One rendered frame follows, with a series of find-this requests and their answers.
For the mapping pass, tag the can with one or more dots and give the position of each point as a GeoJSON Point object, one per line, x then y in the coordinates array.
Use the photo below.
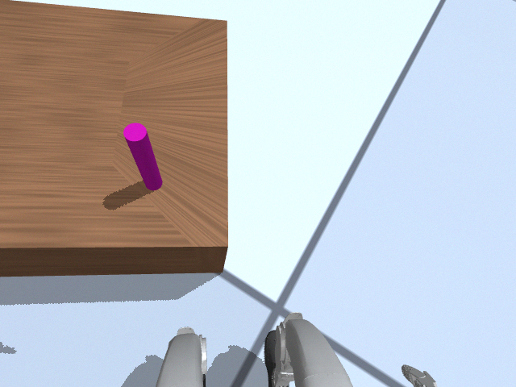
{"type": "Point", "coordinates": [137, 139]}

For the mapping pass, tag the right robot foot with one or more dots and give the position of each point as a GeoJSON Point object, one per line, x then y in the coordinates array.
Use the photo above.
{"type": "Point", "coordinates": [269, 354]}

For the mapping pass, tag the right robot hand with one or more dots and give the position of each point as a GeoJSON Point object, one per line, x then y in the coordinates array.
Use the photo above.
{"type": "Point", "coordinates": [417, 378]}

